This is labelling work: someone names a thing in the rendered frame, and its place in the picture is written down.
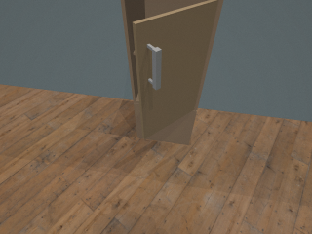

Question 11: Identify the cupboard door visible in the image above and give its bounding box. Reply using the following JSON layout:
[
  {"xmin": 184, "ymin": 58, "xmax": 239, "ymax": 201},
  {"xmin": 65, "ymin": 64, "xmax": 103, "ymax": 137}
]
[{"xmin": 132, "ymin": 0, "xmax": 218, "ymax": 139}]

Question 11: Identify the handle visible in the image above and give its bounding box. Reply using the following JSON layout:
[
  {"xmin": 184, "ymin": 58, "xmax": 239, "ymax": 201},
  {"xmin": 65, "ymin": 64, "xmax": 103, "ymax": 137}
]
[{"xmin": 146, "ymin": 44, "xmax": 162, "ymax": 91}]

